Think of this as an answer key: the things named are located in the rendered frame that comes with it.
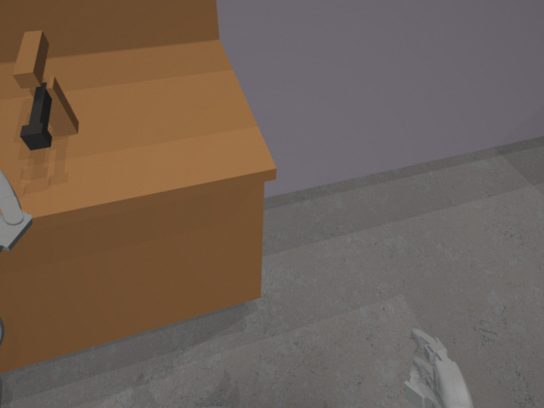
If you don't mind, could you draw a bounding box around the tap lever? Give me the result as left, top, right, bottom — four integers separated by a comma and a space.
20, 82, 52, 150

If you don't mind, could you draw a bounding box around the left robot hand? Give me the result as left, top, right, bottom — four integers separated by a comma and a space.
0, 170, 32, 252

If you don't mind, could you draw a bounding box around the counter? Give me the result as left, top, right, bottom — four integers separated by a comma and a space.
0, 0, 277, 373

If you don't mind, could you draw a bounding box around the right robot hand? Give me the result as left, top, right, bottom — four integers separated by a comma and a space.
405, 328, 473, 408

